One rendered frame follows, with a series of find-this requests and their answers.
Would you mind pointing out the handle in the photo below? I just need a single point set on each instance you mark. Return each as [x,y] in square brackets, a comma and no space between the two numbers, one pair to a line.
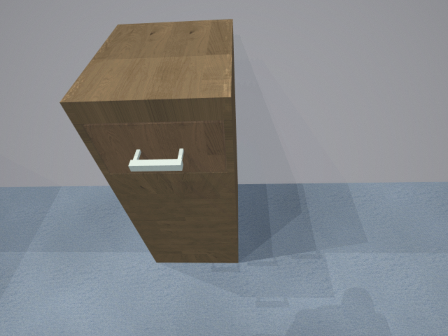
[137,165]

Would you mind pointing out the cabinet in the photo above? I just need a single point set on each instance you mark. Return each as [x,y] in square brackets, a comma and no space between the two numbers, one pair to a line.
[168,72]

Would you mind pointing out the drawer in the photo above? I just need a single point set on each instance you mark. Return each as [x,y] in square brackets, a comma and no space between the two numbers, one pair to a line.
[203,143]

